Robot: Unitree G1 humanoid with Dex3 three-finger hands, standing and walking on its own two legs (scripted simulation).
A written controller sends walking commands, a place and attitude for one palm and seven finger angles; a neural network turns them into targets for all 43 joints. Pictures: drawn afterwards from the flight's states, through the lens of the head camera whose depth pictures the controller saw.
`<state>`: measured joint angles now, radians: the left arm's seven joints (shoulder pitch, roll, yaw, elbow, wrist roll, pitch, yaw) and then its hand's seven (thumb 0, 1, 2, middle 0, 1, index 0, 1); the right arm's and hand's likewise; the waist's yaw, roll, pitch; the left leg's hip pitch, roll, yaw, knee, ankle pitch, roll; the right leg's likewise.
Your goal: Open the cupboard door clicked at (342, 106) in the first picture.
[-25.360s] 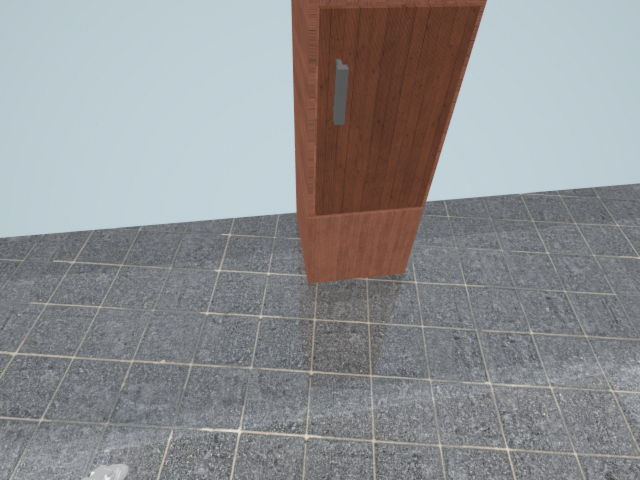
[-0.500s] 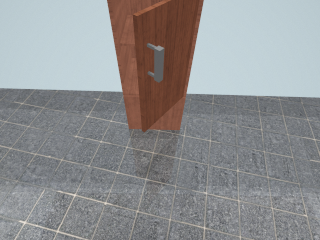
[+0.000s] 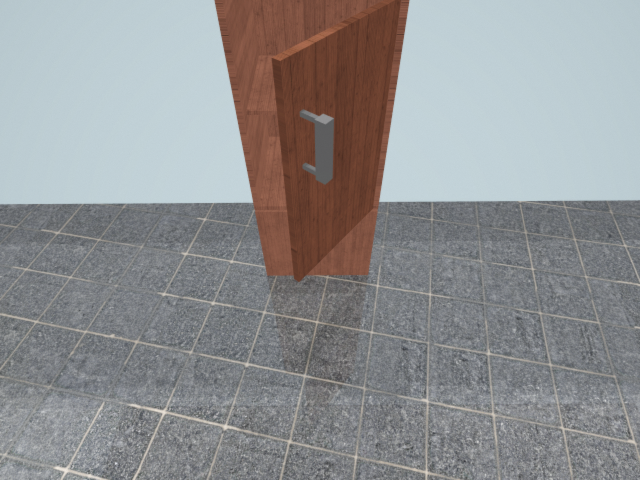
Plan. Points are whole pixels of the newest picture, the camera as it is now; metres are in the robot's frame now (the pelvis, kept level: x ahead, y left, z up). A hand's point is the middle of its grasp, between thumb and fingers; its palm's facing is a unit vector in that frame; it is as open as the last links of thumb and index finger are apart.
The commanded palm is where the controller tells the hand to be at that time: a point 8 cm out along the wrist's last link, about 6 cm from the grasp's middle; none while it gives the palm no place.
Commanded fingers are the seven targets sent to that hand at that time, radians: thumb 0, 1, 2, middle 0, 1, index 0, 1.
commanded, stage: let the arm hang, fingers relaxed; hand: left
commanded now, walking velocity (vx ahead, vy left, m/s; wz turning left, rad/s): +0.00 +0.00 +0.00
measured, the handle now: (315, 146) +0.66 +0.04 +0.04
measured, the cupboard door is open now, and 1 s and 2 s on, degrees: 51 51 51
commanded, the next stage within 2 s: look to check the result in 0.14 s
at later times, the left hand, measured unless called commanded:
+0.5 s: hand out of the picture +0.10 +0.24 -0.16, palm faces -0.04 -0.94 -0.34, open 7.4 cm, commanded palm none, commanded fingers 0.00 0.90 0.90 -0.20 -0.30 -0.20 -0.30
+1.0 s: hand out of the picture +0.13 +0.23 -0.16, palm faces -0.05 -0.94 -0.34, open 7.4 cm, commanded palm none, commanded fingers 0.00 0.90 0.90 -0.20 -0.30 -0.20 -0.30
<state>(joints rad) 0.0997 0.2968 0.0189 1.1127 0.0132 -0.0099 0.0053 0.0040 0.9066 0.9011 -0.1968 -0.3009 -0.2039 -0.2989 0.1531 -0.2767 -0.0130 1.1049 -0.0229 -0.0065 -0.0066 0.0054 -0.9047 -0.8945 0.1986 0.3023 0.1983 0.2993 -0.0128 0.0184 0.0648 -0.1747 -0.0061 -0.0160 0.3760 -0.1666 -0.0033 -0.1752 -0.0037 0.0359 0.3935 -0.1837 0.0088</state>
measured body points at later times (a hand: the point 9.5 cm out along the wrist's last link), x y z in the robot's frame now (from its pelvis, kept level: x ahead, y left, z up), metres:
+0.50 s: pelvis +0.02 +0.00 +0.00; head +0.05 -0.01 +0.45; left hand +0.10 +0.29 -0.13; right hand +0.08 -0.29 -0.14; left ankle +0.03 +0.12 -0.74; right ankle +0.02 -0.13 -0.74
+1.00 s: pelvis +0.04 -0.01 +0.00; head +0.06 -0.01 +0.45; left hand +0.13 +0.28 -0.13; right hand +0.11 -0.30 -0.14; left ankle +0.03 +0.12 -0.74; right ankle +0.02 -0.13 -0.74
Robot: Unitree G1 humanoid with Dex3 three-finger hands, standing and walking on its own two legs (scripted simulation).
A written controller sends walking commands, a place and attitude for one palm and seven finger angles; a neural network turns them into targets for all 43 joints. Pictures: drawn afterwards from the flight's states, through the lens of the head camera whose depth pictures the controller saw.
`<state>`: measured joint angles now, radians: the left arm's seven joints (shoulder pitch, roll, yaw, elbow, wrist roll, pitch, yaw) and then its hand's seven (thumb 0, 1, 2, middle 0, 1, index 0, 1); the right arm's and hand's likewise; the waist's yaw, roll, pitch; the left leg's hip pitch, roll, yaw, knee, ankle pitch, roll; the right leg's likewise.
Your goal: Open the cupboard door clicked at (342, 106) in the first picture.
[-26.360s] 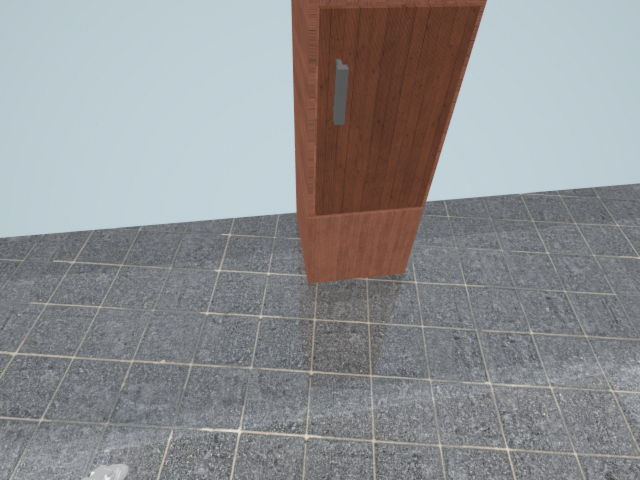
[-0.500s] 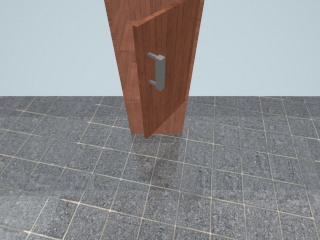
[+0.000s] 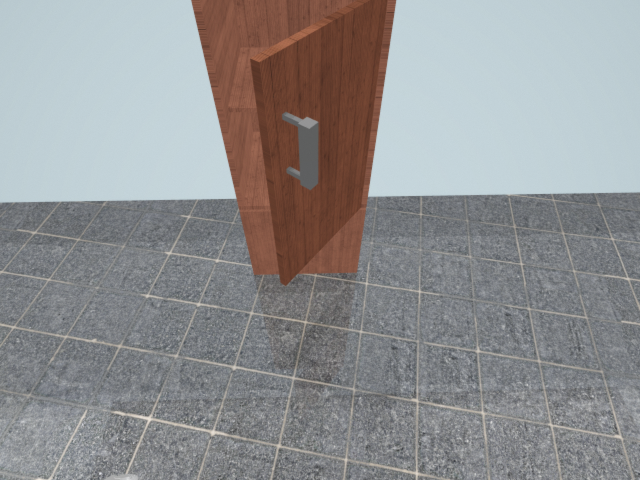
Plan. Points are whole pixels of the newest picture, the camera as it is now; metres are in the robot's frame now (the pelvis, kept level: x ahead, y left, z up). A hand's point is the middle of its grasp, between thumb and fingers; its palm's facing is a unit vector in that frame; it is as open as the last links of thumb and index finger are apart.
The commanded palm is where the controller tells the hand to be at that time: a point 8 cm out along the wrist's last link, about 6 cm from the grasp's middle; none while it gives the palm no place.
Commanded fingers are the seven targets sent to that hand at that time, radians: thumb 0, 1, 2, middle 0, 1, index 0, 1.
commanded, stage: walk to a spot facing it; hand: left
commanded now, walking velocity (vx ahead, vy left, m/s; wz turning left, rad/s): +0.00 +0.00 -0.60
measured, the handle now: (299, 151) +0.63 +0.08 +0.04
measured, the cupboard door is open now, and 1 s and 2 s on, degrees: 51 51 51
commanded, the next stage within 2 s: none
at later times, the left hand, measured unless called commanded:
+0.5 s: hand out of the picture +0.05 +0.16 -0.17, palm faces -0.22 -0.94 -0.27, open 7.4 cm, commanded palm none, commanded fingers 0.00 0.90 0.90 -0.20 -0.30 -0.20 -0.30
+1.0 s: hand (241, 441) +0.20 +0.13 -0.17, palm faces -0.51 -0.82 -0.28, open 7.4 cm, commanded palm none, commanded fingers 0.00 0.90 0.90 -0.20 -0.30 -0.20 -0.30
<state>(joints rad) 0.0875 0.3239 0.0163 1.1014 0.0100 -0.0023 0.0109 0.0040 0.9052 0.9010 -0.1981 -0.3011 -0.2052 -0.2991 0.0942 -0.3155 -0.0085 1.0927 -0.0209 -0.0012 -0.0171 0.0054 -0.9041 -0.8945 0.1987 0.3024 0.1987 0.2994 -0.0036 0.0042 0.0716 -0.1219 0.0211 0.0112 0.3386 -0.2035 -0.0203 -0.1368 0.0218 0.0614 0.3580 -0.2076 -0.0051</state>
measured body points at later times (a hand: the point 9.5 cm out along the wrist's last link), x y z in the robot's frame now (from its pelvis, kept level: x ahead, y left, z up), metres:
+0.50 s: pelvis -0.01 -0.04 +0.00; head +0.06 -0.07 +0.44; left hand +0.07 +0.20 -0.15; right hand +0.02 -0.31 -0.16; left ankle -0.01 +0.13 -0.67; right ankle -0.02 -0.11 -0.75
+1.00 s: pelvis -0.01 -0.02 -0.01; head +0.04 -0.04 +0.43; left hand +0.22 +0.18 -0.15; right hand -0.08 -0.28 -0.15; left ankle +0.06 +0.13 -0.75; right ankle -0.07 -0.14 -0.72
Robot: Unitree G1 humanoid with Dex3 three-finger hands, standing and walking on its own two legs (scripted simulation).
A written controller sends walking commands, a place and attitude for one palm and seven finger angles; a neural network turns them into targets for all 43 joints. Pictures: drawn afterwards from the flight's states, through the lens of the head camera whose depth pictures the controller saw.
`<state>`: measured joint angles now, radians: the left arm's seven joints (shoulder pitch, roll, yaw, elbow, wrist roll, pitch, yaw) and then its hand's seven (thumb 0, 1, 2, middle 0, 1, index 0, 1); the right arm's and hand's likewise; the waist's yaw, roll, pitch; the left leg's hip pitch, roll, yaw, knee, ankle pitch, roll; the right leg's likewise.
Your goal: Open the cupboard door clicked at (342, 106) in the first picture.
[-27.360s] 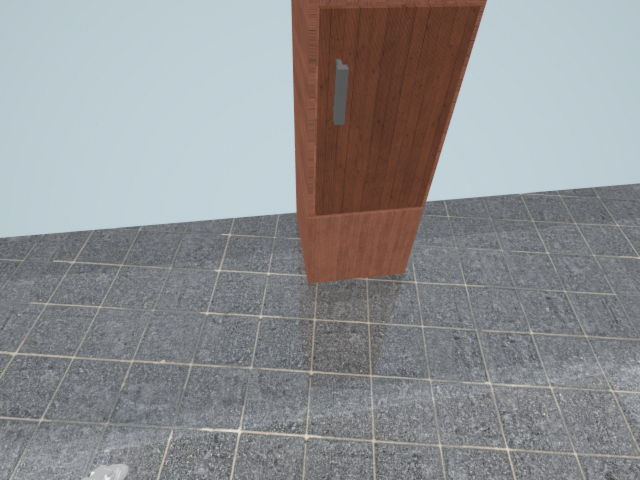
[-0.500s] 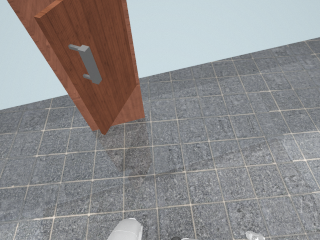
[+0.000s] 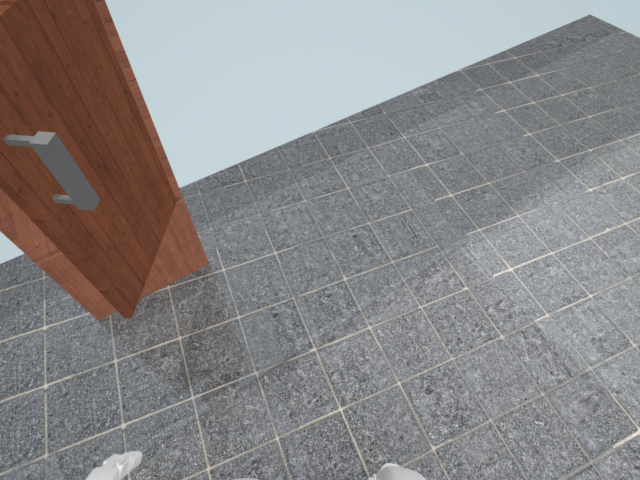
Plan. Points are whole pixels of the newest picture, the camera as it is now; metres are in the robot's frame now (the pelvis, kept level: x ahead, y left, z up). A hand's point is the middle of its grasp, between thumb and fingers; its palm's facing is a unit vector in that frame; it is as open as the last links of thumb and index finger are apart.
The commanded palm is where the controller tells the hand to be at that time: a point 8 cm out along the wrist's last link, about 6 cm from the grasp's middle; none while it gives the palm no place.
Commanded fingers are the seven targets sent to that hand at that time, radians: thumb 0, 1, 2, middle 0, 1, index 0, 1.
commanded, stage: walk to a spot facing it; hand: left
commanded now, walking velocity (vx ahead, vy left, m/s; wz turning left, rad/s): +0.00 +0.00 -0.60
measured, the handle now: (54, 173) +0.48 +0.44 +0.05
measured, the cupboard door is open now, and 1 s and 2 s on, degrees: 51 51 51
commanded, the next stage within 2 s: turn to face it in 1.94 s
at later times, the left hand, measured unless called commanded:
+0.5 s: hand (275, 375) +0.27 +0.09 -0.15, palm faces -0.38 -0.91 -0.19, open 7.4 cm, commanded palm none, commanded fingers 0.00 0.90 0.90 -0.20 -0.30 -0.20 -0.30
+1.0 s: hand (328, 326) +0.37 +0.02 -0.18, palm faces -0.49 -0.86 -0.18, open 7.4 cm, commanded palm none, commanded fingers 0.00 0.90 0.90 -0.20 -0.30 -0.20 -0.30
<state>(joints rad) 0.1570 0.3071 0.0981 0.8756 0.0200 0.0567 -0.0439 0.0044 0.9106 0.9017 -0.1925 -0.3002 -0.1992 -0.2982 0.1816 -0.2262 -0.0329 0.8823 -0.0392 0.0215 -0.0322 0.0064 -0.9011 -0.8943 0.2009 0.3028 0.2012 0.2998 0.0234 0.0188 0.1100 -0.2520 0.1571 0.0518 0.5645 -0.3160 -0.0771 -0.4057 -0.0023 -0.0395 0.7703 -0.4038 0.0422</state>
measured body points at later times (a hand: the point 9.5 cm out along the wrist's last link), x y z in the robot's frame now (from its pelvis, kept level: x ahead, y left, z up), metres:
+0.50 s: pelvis +0.07 -0.05 +0.00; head +0.12 -0.06 +0.45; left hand +0.29 +0.14 -0.13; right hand -0.05 -0.28 -0.14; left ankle +0.06 +0.14 -0.73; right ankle +0.08 -0.17 -0.71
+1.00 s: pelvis +0.25 -0.14 +0.00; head +0.28 -0.14 +0.45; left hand +0.40 +0.06 -0.16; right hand +0.20 -0.38 -0.13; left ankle +0.34 -0.03 -0.73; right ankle +0.14 -0.20 -0.66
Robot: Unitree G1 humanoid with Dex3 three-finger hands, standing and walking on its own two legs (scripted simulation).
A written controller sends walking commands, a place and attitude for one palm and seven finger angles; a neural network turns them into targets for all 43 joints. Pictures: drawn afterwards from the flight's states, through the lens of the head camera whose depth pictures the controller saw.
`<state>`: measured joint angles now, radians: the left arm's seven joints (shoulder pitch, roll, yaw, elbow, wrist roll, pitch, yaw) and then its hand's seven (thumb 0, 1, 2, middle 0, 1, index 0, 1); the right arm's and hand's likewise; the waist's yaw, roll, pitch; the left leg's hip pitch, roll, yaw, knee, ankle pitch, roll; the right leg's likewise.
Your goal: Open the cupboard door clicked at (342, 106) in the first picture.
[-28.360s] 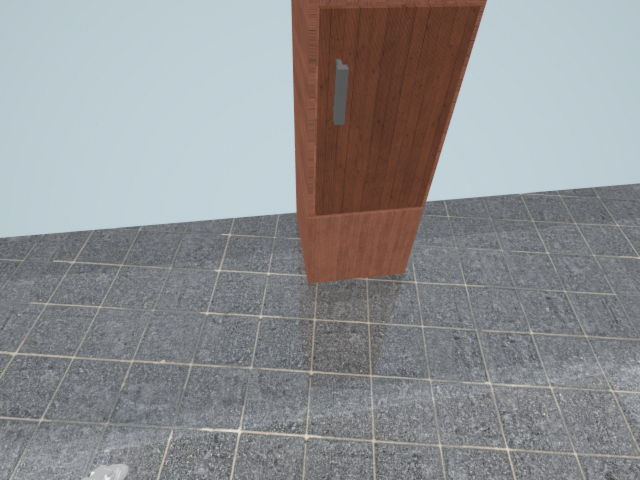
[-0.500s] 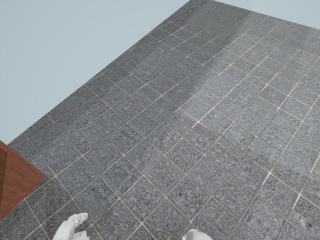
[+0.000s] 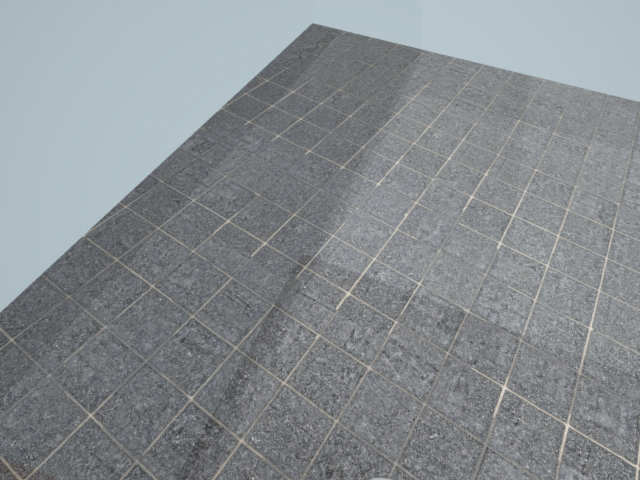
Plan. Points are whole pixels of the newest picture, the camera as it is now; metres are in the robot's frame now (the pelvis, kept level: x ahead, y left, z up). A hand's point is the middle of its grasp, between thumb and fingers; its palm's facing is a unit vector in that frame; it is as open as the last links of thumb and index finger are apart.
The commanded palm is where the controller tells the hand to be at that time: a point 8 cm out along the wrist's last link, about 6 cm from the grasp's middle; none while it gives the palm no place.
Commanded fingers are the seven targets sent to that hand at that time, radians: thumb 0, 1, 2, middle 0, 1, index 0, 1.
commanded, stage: walk to a spot facing it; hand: left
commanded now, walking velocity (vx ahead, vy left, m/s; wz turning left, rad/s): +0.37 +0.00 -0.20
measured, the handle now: out of the picture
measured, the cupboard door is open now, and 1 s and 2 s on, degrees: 51 51 51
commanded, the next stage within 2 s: turn to face it in 0.94 s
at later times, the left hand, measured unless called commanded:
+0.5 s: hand (241, 414) +0.24 +0.13 -0.18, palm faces +0.01 -0.99 -0.14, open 7.3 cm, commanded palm none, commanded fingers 0.00 0.90 0.90 -0.20 -0.30 -0.20 -0.30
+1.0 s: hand (291, 259) +0.53 +0.08 -0.16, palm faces +0.03 -0.98 -0.21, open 7.3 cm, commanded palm none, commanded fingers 0.00 0.90 0.90 -0.20 -0.30 -0.20 -0.30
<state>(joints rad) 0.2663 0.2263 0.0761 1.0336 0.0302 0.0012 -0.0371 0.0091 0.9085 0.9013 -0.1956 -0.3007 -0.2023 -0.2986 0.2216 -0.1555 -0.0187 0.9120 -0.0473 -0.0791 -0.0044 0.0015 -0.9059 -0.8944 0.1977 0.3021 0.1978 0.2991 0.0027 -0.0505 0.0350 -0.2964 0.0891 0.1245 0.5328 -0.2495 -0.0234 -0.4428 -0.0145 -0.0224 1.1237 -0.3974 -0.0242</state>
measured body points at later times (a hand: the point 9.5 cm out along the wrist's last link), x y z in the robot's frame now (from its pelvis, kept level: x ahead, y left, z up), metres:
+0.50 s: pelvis +0.24 -0.05 +0.00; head +0.27 -0.03 +0.45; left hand +0.24 +0.18 -0.16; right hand +0.30 -0.29 -0.13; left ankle +0.33 +0.08 -0.72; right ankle +0.16 -0.15 -0.73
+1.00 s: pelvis +0.47 -0.10 +0.00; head +0.51 -0.11 +0.45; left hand +0.53 +0.13 -0.14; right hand +0.46 -0.35 -0.15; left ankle +0.42 +0.03 -0.66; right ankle +0.47 -0.21 -0.73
